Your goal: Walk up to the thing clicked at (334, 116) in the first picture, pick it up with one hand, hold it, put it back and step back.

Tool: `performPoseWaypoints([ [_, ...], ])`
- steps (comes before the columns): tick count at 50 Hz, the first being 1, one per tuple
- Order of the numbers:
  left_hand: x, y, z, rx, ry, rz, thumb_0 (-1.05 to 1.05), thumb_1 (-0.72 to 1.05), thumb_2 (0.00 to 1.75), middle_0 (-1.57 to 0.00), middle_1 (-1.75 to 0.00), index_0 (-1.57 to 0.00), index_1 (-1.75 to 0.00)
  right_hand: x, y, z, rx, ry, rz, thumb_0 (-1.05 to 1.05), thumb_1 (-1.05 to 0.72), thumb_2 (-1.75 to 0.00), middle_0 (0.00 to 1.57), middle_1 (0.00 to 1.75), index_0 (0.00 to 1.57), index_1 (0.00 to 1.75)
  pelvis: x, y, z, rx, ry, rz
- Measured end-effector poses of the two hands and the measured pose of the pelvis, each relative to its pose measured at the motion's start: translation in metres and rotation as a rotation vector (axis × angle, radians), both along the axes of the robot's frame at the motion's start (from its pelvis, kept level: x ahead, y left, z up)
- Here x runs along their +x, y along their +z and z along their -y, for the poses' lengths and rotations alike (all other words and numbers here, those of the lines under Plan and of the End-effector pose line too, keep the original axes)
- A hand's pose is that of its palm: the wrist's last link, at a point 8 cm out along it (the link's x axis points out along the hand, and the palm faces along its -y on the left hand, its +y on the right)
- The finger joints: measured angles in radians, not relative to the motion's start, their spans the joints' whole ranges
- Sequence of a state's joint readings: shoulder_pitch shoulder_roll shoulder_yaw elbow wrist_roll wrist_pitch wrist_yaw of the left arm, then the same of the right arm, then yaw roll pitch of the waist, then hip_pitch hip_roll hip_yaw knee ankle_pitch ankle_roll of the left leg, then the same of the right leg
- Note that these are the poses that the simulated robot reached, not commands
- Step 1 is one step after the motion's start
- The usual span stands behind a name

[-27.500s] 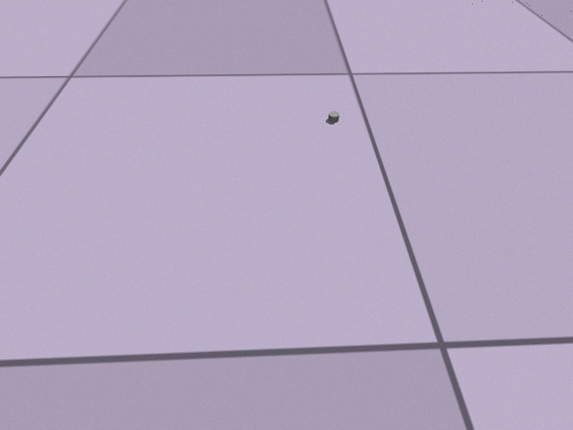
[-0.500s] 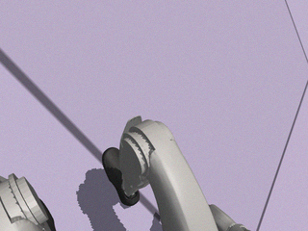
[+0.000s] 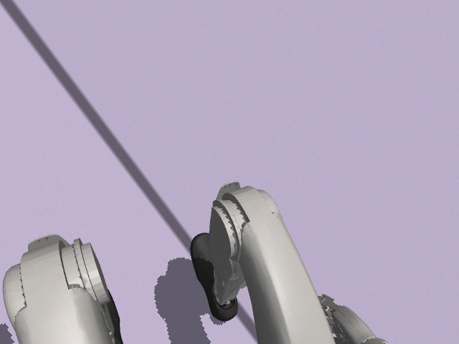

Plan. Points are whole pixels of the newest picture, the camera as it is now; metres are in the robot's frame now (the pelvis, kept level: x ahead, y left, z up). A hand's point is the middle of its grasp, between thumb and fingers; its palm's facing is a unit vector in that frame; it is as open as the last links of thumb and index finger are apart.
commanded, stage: settle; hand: left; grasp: from above
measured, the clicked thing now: out of the picture +0.51 +0.35 -0.21
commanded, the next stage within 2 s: lift in 0.16 s
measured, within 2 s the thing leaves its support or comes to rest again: neither
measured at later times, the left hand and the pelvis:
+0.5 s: hand out of the picture +0.48 +0.34 -0.12, palm faces -0.46 -0.12 -0.88, open 7.6 cm; pelvis +0.00 +0.00 +0.02, yaw +3 degrees
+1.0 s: hand out of the picture +0.39 +0.34 +0.04, palm faces -0.43 -0.13 -0.89, open 7.5 cm; pelvis -0.01 +0.00 +0.12, yaw +8 degrees
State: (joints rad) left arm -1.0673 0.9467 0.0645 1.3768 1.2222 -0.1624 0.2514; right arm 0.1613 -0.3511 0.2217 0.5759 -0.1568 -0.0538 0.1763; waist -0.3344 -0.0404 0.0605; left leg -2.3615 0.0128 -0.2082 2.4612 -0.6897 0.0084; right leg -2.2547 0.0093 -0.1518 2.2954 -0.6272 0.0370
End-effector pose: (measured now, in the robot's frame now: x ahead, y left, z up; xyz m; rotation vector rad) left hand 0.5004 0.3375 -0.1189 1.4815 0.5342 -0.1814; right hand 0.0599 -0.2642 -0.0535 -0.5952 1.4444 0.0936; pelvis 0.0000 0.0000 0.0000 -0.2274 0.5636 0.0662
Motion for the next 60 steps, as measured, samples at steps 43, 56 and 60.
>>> performPoseWaypoints([
  [43,-0.078,0.161,-0.010,-0.028,-0.015,-0.020,-0.03,0.33,0.19,-0.72,-0.47,-0.92,-0.44,0.040,0.040,0.000,0.019,-0.142,0.130,0.00,-0.91,-0.90,0.21,0.30,0.20,0.30,-0.009,0.083,0.001,0.079,0.063,-0.054],
  [56,-0.119,0.271,0.006,-0.033,0.015,0.020,-0.02,0.33,0.21,-0.70,-0.49,-0.90,-0.46,0.085,0.111,-0.021,0.113,-0.167,0.290,0.01,-0.91,-0.90,0.21,0.30,0.20,0.30,-0.004,0.169,0.003,0.124,0.082,0.014],
  [60,-0.133,0.309,0.015,-0.040,0.021,0.022,-0.01,0.33,0.22,-0.69,-0.49,-0.89,-0.47,0.091,0.142,-0.023,0.130,-0.183,0.323,0.01,-0.91,-0.89,0.21,0.30,0.20,0.30,-0.001,0.202,0.005,0.141,0.086,0.050],
])
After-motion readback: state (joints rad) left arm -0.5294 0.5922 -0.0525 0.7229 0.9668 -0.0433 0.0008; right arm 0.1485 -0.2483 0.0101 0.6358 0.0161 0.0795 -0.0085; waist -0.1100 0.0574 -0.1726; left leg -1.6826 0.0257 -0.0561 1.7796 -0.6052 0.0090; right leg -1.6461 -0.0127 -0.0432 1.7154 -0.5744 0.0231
